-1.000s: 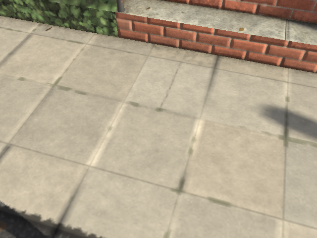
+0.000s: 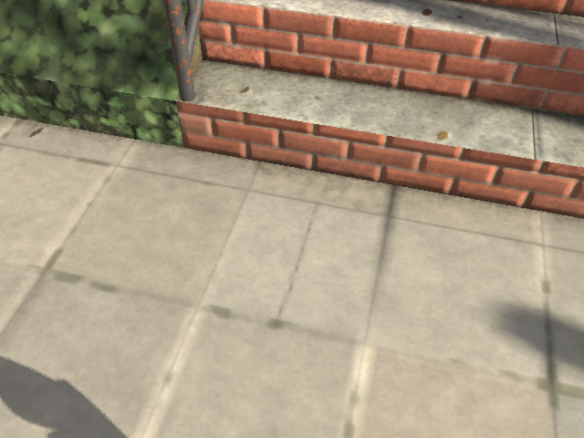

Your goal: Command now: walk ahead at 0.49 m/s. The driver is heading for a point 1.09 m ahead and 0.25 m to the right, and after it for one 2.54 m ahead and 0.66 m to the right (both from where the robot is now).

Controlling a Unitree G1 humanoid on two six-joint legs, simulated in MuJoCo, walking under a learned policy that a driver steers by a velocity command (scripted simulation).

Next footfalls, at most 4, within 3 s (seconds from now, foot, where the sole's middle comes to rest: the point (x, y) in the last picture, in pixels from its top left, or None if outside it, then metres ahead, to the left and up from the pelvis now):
0.30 right None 0.34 -0.17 -0.78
0.86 left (264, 384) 0.65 0.07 -0.78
1.40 right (344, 295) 0.90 -0.14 -0.78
1.88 left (305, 219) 1.18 -0.05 -0.78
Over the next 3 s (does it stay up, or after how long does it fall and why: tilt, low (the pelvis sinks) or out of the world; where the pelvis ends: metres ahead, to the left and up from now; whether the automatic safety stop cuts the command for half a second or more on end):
stays up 1.36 -0.19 0.11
